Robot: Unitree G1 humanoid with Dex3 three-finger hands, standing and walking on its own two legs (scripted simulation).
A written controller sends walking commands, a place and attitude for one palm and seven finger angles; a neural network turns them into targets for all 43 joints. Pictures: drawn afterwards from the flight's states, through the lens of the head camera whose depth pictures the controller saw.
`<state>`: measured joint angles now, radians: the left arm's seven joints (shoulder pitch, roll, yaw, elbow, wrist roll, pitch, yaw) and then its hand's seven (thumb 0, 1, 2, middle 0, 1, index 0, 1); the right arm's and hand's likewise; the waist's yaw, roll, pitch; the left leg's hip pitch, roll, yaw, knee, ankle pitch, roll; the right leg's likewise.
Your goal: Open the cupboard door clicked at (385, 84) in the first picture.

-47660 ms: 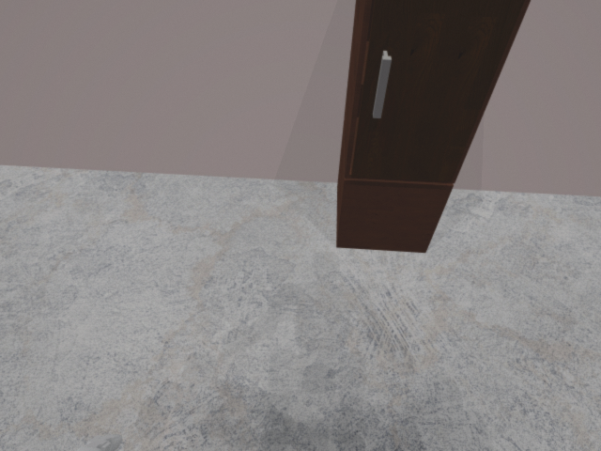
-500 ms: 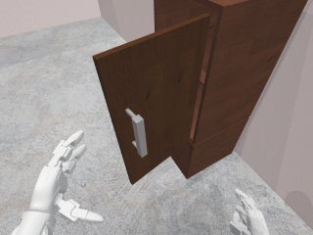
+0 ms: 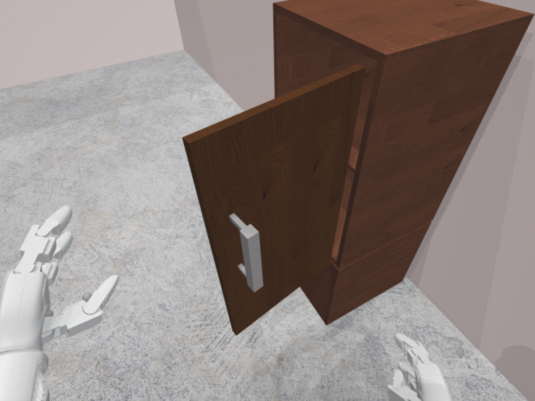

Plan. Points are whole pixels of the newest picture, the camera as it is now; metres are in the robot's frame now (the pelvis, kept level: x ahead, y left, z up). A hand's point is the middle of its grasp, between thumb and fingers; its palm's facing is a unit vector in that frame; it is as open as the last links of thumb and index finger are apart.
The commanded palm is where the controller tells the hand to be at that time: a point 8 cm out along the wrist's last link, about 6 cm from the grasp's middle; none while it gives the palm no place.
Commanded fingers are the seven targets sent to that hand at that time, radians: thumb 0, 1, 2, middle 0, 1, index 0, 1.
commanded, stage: draw the hand back to the body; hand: left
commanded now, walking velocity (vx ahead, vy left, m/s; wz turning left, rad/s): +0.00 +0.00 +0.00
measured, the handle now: (245, 253) +0.36 +0.09 +0.00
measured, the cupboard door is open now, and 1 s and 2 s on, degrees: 100 100 100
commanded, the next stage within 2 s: step back with the hand held close in 0.50 s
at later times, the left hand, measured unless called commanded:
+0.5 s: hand (72, 293) +0.19 +0.25 +0.15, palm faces +0.44 -0.80 -0.40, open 7.5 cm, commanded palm +0.14 +0.29 +0.17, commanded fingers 0.00 0.90 0.90 -0.20 -0.30 -0.20 -0.30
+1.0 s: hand (57, 310) +0.17 +0.26 +0.15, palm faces +0.32 -0.79 -0.52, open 7.4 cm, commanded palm +0.11 +0.30 +0.18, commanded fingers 0.00 0.90 0.90 -0.20 -0.30 -0.20 -0.30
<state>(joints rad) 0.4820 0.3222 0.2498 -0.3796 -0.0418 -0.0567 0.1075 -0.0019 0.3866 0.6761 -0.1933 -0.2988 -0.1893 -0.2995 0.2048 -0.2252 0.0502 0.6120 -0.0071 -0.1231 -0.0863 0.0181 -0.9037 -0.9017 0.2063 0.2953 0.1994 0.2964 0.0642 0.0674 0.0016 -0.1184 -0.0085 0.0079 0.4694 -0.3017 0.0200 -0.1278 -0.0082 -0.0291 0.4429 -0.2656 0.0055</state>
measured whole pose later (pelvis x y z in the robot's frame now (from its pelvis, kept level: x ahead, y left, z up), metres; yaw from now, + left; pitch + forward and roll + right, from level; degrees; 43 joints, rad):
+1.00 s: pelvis -0.04 +0.01 +0.00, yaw -2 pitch +0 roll -1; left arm 0.57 0.41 0.38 -0.46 -0.04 -0.14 0.11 0.01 0.89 0.89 -0.22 -0.30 -0.21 -0.30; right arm 0.16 -0.25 -0.02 0.56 0.01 -0.01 -0.09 0.02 -0.91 -0.90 0.20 0.29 0.20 0.30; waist 0.01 0.03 0.03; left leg -0.24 0.00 0.04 0.46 -0.23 0.03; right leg -0.25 0.00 0.00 0.41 -0.17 0.01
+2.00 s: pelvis -0.20 +0.00 +0.00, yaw -1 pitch +2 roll -2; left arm 0.54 0.51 0.43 -0.52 -0.05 -0.21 0.10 0.01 0.88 0.89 -0.22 -0.30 -0.21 -0.30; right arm 0.11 -0.20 0.01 0.58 0.00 -0.08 -0.07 0.02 -0.90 -0.90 0.21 0.30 0.20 0.30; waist 0.00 -0.04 0.03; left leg -0.39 0.01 0.04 0.42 -0.07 0.04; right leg -0.25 0.08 0.04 0.59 -0.34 0.01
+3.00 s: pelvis -0.43 -0.02 -0.01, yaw +1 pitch -3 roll +1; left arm 0.52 0.39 0.41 -0.45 -0.01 -0.21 0.16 0.01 0.88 0.89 -0.22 -0.30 -0.21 -0.30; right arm 0.27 -0.24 -0.02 0.65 -0.01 -0.14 -0.10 0.02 -0.91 -0.90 0.20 0.29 0.20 0.30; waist -0.02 -0.03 -0.03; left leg -0.28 0.04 0.06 0.56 -0.24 0.01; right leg -0.32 0.01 -0.04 0.71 -0.41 -0.02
